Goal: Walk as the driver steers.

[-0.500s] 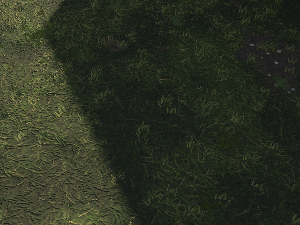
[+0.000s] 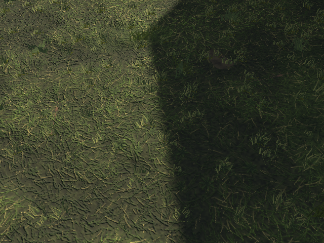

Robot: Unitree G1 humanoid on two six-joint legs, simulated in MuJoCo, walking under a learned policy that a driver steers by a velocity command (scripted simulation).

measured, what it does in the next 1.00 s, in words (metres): walks ahead, turning left: left foot, then right foot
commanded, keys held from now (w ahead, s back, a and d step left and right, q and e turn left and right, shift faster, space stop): w+q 0.62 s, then w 0.38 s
